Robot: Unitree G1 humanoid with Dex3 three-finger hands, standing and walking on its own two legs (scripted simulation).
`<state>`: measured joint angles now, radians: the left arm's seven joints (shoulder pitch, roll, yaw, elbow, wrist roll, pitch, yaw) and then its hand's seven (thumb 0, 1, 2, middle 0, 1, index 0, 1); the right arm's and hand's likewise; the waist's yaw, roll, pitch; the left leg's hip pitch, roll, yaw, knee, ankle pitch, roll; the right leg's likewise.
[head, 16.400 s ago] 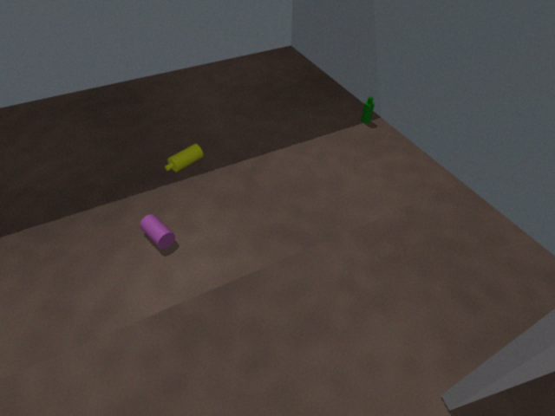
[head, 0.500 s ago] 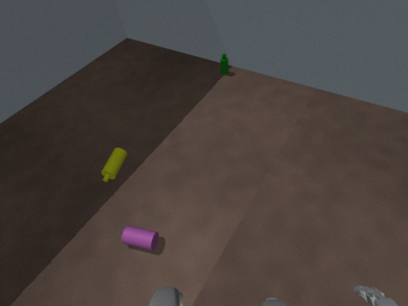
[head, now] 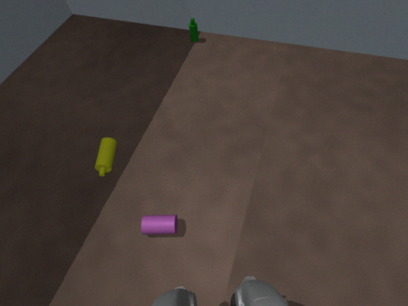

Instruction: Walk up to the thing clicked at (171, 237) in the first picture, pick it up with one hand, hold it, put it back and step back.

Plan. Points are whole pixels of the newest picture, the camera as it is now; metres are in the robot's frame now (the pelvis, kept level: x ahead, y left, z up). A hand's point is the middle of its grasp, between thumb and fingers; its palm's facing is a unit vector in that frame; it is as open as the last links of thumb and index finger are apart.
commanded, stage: walk up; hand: left
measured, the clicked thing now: (160, 224) +0.49 +0.23 -0.69
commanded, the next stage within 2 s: none
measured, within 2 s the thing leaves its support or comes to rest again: neither
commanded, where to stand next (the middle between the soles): +0.07 +0.08 m, yaw -12 degrees
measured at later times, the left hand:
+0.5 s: hand out of the picture +0.13 +0.43 -0.14, palm faces -0.18 -0.90 -0.40, open 7.4 cm
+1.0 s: hand (58, 297) +0.18 +0.32 -0.13, palm faces -0.30 -0.87 -0.40, open 7.4 cm
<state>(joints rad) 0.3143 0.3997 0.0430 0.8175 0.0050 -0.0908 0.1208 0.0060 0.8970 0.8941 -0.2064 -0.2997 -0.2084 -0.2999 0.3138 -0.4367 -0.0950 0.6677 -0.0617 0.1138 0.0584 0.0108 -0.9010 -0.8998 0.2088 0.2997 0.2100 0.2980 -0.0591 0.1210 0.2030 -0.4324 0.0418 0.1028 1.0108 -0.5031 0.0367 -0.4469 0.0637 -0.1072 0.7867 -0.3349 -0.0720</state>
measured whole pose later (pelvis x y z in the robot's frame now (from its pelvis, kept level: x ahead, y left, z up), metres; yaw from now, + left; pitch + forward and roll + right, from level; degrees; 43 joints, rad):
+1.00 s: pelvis +0.00 +0.09 +0.00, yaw -18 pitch -3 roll -1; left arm 0.17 0.38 0.05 0.87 0.01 0.01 -0.01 0.01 0.90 0.89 -0.20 -0.30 -0.21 -0.30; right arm 0.25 -0.41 -0.01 0.88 0.01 -0.04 -0.03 0.01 -0.90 -0.90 0.21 0.30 0.21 0.30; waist 0.00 0.05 0.12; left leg -0.43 0.05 0.03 0.87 -0.43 0.02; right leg -0.38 0.03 0.01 0.83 -0.40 -0.01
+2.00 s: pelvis +0.00 +0.09 +0.05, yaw -14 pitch -2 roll -1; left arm 0.06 0.35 0.02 1.12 0.00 -0.01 -0.01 0.01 0.90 0.89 -0.20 -0.30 -0.20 -0.30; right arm 0.06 -0.36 -0.01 1.11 0.00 0.00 0.03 0.01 -0.90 -0.90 0.21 0.30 0.21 0.30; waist -0.01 0.02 0.09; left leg -0.26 0.02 -0.01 0.44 -0.15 -0.01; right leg -0.16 -0.01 -0.02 0.43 -0.24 0.02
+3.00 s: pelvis -0.05 +0.13 +0.03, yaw -11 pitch -1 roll +0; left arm 0.07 0.38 0.07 0.97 0.07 0.02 0.02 0.01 0.90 0.89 -0.20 -0.30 -0.21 -0.30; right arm 0.14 -0.42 -0.09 0.94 -0.01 0.07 0.06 0.01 -0.91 -0.90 0.20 0.30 0.20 0.30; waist -0.02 0.02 0.14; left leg -0.34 -0.02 -0.04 0.88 -0.51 0.00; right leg -0.36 -0.09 -0.03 0.66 -0.31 0.00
